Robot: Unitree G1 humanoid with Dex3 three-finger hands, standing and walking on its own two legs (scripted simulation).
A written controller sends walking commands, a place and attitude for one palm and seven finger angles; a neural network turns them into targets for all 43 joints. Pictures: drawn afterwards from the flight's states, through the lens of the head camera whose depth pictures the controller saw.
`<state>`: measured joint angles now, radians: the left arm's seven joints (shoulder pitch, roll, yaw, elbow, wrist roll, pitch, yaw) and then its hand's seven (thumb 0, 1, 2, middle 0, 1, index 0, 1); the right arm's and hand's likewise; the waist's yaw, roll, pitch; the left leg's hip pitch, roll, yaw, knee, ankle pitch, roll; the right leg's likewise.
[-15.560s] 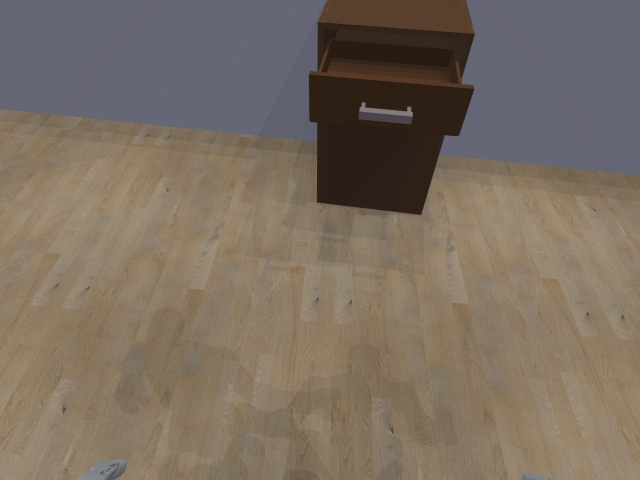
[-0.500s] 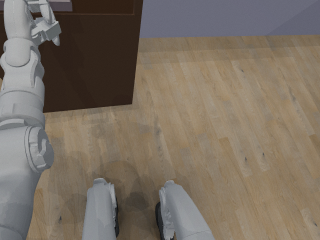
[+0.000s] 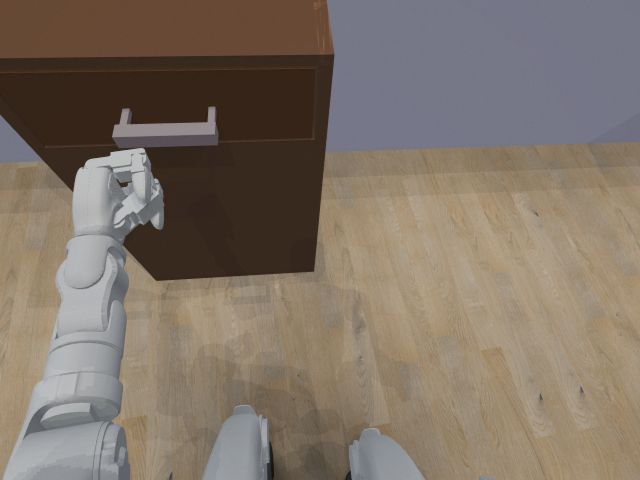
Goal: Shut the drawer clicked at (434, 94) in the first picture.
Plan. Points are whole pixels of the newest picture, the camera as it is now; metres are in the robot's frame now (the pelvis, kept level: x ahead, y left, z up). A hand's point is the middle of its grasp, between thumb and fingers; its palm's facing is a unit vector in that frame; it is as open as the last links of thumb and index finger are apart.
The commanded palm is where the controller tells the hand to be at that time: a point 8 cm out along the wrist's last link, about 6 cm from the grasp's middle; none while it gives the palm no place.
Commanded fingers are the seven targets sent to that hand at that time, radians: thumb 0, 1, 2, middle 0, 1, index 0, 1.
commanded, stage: draw the hand back to the body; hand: left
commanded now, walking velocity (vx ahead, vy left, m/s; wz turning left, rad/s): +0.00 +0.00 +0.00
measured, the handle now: (168, 124) +0.59 +0.21 +0.00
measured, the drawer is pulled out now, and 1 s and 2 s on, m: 0.00 0.00 0.00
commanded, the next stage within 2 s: step back with the hand held close in 1.12 s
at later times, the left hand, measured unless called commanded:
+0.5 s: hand (42, 286) +0.29 +0.22 +0.15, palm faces +0.24 -0.93 -0.27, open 3.2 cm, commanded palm +0.25 +0.26 +0.18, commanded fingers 0.00 0.90 0.90 -1.40 -1.60 -1.40 -1.60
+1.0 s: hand out of the picture +0.19 +0.24 +0.26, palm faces +0.43 -0.80 -0.43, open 3.2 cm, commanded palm +0.14 +0.28 +0.27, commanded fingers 0.00 0.90 0.90 -1.40 -1.60 -1.40 -1.60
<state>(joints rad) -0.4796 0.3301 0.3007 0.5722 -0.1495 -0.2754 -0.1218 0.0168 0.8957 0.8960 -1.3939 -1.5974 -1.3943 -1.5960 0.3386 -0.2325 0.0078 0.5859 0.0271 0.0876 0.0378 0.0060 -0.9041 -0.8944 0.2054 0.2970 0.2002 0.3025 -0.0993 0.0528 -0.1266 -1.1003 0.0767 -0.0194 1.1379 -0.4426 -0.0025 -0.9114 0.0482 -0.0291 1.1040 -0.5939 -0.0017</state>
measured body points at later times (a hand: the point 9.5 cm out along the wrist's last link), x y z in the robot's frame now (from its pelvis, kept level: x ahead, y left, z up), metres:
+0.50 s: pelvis +0.01 +0.00 +0.07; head +0.03 -0.01 +0.52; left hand +0.28 +0.27 +0.16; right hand +0.22 -0.21 -0.01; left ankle +0.04 +0.12 -0.65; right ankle -0.04 -0.13 -0.65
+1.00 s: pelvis +0.02 -0.01 +0.09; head +0.01 -0.04 +0.54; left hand +0.16 +0.28 +0.28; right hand +0.24 -0.22 +0.01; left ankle +0.04 +0.12 -0.65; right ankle -0.04 -0.13 -0.65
